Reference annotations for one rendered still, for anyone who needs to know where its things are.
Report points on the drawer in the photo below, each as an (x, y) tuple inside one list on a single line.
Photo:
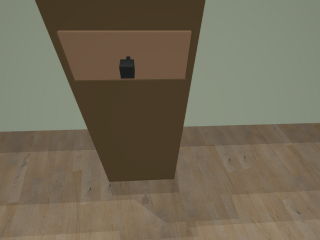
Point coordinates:
[(96, 54)]

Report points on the handle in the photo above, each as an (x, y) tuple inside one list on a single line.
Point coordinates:
[(127, 68)]

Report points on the cabinet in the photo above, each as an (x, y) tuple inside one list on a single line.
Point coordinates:
[(136, 125)]

